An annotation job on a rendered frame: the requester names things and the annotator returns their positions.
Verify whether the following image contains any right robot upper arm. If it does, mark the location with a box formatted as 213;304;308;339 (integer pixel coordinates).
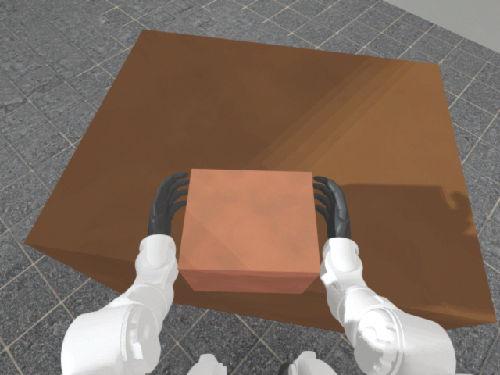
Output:
354;307;472;375

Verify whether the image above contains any pedestal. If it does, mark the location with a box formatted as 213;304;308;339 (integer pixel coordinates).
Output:
24;30;497;333

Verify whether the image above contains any robot right forearm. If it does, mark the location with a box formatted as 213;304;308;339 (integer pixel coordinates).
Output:
320;237;456;368

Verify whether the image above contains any left robot upper arm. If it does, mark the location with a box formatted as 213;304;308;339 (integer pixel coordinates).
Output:
62;303;161;375

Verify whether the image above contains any carton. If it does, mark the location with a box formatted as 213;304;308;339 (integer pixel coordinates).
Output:
177;169;321;294

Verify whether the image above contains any robot shin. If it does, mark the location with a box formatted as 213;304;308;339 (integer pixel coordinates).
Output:
295;351;316;362
198;354;218;363

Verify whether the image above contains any robot right shin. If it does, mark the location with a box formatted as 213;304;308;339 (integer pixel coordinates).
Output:
295;351;316;362

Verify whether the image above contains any robot left hand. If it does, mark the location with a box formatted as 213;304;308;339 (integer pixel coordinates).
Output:
148;173;190;236

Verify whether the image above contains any robot left forearm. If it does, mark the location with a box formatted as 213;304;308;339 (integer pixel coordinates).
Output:
61;234;179;375

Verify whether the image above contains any robot right hand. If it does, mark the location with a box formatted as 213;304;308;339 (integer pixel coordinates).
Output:
312;176;351;240

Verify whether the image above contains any robot left shin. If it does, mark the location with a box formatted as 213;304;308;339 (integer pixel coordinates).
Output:
198;354;218;363

